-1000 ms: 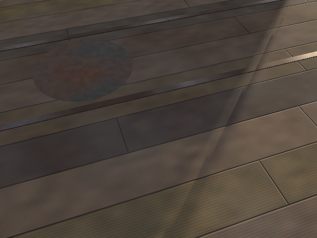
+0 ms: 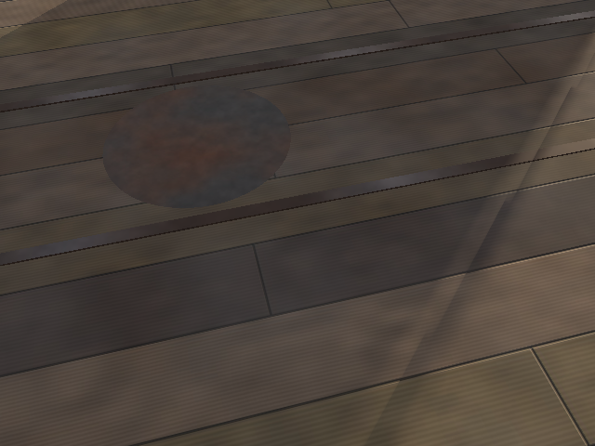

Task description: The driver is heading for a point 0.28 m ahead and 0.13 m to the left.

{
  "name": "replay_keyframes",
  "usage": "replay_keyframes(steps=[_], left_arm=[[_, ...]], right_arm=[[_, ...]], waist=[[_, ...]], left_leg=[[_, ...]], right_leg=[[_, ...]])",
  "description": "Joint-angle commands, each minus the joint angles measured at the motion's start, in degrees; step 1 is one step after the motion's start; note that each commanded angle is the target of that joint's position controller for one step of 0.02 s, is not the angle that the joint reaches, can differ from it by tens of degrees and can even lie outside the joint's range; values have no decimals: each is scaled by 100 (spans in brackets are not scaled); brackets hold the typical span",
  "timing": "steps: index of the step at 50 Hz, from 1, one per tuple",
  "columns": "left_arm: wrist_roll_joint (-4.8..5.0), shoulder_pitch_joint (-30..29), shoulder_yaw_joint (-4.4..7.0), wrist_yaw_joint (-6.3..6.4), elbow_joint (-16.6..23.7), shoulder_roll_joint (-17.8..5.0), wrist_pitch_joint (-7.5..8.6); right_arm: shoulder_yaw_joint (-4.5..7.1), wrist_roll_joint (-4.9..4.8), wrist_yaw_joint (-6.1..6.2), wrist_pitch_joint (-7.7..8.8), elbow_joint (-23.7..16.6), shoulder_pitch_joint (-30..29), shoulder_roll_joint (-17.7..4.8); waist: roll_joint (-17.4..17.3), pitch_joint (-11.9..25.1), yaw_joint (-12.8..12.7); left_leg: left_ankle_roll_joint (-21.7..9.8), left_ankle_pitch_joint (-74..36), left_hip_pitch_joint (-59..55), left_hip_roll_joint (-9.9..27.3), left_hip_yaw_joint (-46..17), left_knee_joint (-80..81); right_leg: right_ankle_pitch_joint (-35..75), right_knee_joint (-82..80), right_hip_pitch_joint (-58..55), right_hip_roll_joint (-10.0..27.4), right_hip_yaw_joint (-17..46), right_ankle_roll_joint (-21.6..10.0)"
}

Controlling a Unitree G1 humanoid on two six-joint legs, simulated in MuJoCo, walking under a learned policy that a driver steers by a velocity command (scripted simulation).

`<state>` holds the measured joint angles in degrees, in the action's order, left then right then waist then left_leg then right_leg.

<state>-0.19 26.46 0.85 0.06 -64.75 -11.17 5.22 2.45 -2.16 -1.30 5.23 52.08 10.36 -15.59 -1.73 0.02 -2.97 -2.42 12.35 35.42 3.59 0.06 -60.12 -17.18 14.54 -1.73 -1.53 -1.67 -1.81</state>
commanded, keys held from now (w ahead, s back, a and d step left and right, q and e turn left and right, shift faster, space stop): w+q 0.12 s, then no key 0.88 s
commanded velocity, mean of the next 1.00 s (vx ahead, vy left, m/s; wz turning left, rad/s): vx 0.16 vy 0.00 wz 0.13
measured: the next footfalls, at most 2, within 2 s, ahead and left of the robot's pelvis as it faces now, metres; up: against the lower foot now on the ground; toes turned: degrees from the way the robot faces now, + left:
left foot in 0.20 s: +0.30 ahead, +0.15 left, +0.00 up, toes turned +9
right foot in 0.64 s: +0.36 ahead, -0.07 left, +0.00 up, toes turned +8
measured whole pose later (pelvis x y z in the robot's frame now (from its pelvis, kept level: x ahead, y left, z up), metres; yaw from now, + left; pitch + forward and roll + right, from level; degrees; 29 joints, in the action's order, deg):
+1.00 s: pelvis +0.29 +0.06 +0.00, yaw +8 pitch -1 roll +0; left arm 0.1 9.9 2.8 2.7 -60.1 -12.6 0.7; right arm 1.4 0.1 1.0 0.1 58.4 10.2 -13.4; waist 0.1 -2.0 0.1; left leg -2.9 16.5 9.6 -2.4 1.7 -26.6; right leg -13.9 27.4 12.7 1.9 0.5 1.8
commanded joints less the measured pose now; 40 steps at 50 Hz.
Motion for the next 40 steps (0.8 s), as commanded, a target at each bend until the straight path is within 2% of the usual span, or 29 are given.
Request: replay_keyframes(steps=[1, 3, 5, 6, 7, 8, 9, 10, 11, 12, 13, 14, 15, 16, 17, 18, 19, 22, 25, 28, 30, 31, 32, 33, 34, 35, 36, 37, 40], left_arm=[[-52, -116, 87, 135, 325, -851, 15], [-3, -3, 139, 156, 335, -1084, 47], [75, 69, 177, 142, 326, -1137, 54], [89, 45, 192, 138, 357, -1153, 34], [76, 5, 207, 137, 370, -1211, -5], [38, -31, 215, 150, 390, -1241, -70], [-7, -121, 210, 162, 439, -1241, -150], [-22, -111, 189, 157, 513, -1258, -166], [-220, 171, 69, 120, 717, -910, -95], [-87, 1059, -111, -2, 531, -331, 48], [110, 550, 69, -58, 530, -900, 152], [252, -235, 105, -29, 845, -983, 145], [193, -564, 113, 58, 917, -929, 91], [117, -608, 187, 158, 883, -1001, -2], [120, -360, 183, 208, 871, -859, -120], [76, -309, 203, 249, 830, -808, -190], [52, -192, 185, 268, 855, -640, -242], [-29, -558, 228, 332, 1017, -672, -337], [-1, -1114, 236, 320, 1172, -690, -416], [29, -1459, 283, 303, 1244, -791, -462], [-26, -1433, 288, 285, 1210, -757, -429], [-89, -1423, 287, 278, 1195, -788, -407], [-122, -1346, 309, 288, 1191, -953, -385], [-74, -1334, 354, 304, 1198, -1261, -394], [37, -1421, 392, 292, 1079, -1324, -423], [54, -1424, 365, 244, 1019, -1003, -425], [-9, -1501, 317, 227, 1004, -845, -399], [-51, -1564, 290, 223, 1005, -778, -373], [15, -1488, 318, 245, 861, -862, -320]], right_arm=[[-120, 38, -89, 10, -671, -1006, 135], [-151, 52, -112, -27, -861, -1335, 92], [-129, 40, -154, -64, -993, -1492, -53], [-103, 51, -185, -61, -1043, -1498, -129], [-60, 80, -208, -50, -1077, -1413, -207], [32, 106, -221, -41, -998, -1001, -361], [167, 106, -227, -28, -749, -132, -580], [293, 102, -178, -54, -541, 554, -814], [398, 201, -69, -123, -391, 1176, -1358], [311, 303, -51, -168, -455, 1173, -1416], [283, 248, -69, -202, -419, 1050, -1105], [212, 194, -54, -180, -503, 367, -878], [126, 177, -70, -120, -570, -157, -632], [65, 217, -83, -54, -590, -378, -444], [68, 275, -100, -48, -575, -577, -456], [51, 330, -124, -10, -537, -573, -386], [46, 379, -112, 10, -472, -555, -424], [28, 408, -13, 4, -345, -527, -452], [47, 371, 108, -112, -244, -458, -595], [18, 347, 154, -203, -94, -295, -541], [-29, 273, 165, -251, -46, -329, -435], [-70, 247, 158, -257, 20, -173, -330], [-108, 293, 147, -240, 73, 35, -237], [-84, 357, 118, -204, 117, 385, -269], [-87, 326, 119, -208, 167, 588, -190], [-78, 302, 153, -259, 126, 173, -301], [-60, 263, 191, -320, 76, -45, -357], [-54, 250, 214, -373, 116, -71, -367], [-38, 259, 220, -400, 225, 99, -380]], waist=[[593, -808, -46], [683, -829, -85], [653, -906, -35], [595, -862, 40], [674, -749, 176], [772, -431, 440], [811, 76, 877], [738, 494, 1192], [-522, 1264, 1072], [-1359, 2662, 642], [-447, 2528, 886], [-283, 1335, 701], [218, 641, 492], [211, 436, 345], [20, 383, 103], [10, 296, 62], [-107, 382, -41], [-154, 465, -46], [-239, 496, 155], [-254, 278, 280], [-156, 162, 165], [-29, 104, 137], [176, 167, 207], [674, 259, 497], [1038, 295, 658], [830, 177, 396], [697, 140, 341], [574, 142, 322], [483, 299, 338]], left_leg=[[121, -842, 562, 89, 93, 1267], [78, -1147, -9, -3, 289, 1891], [-89, -1195, -107, -38, 286, 2255], [-205, -1109, -160, -115, 338, 2410], [-323, -983, -490, -255, 417, 2493], [-423, -859, -1011, -476, 534, 2465], [-559, -1010, -1968, -737, 630, 2612], [-686, -1613, -3202, -682, 423, 2850], [-1101, -3459, -5121, 656, -1257, 2458], [-2410, -4370, -6255, 2283, -3981, 3328], [-2231, -3437, -5317, 2000, -3732, 3846], [-1869, -2998, -4252, 1669, -2717, 3992], [-1597, -3103, -3164, 1389, -1937, 4204], [-1406, -3435, -2483, 1105, -1381, 4300], [-1342, -3070, -1963, 932, -1026, 4494], [-1311, -3501, -1637, 801, -776, 4529], [-1405, -3637, -1479, 827, -652, 4596], [-1363, -3503, -1530, 715, -447, 4619], [-1181, -2036, -1652, 645, -474, 4751], [-1100, -560, -1742, 670, -749, 4837], [-914, 143, -1731, 563, -821, 4631], [-686, 256, -1692, 399, -798, 4479], [-456, 270, -1625, 210, -728, 4239], [-286, 395, -1424, -134, -503, 3972], [-170, 205, -1552, -357, -259, 4101], [-111, 59, -2012, -376, -107, 3995], [-126, -185, -2180, -321, -99, 3900], [-168, -381, -2149, -267, -170, 3867], [-196, -1136, -2363, -224, -182, 3753]], right_leg=[[1850, -911, 482, 1228, 378, -671], [1867, -1114, 710, 1339, 152, -678], [2192, -1037, 381, 1505, -34, -629], [2804, -811, 107, 1550, -180, -569], [4022, -387, -10, 1612, -231, -504], [5360, 280, -157, 1601, -303, -414], [6171, 1349, -100, 1453, -416, -273], [5773, 2500, 550, 1223, -505, -60], [2435, 4545, 2206, 640, -600, 186], [-2038, 6722, 3321, -301, 131, 437], [-1708, 7087, 3271, 9, 871, 372], [-1361, 6892, 3597, 300, 592, 302], [-982, 6466, 3476, 597, 496, 308], [-795, 6061, 3051, 758, 516, 287], [-655, 5754, 2609, 810, 537, 295], [-563, 5563, 2352, 759, 483, 288], [-424, 5268, 2214, 736, 450, 347], [40, 4019, 2209, 788, 475, 446], [599, 2949, 2040, 755, 450, 465], [589, 2254, 1923, 672, 456, 446], [810, 1443, 1532, 587, 358, 349], [1266, 949, 1242, 633, 414, 287], [1954, 854, 906, 926, 699, 206], [2616, 1060, 574, 1180, 848, 46], [1768, 1104, 813, 1087, 808, -146], [946, 949, 1365, 836, 696, -55], [1014, 899, 1512, 726, 616, 69], [1368, 909, 1396, 649, 520, 172], [1964, 1083, 1132, 609, 452, 184]])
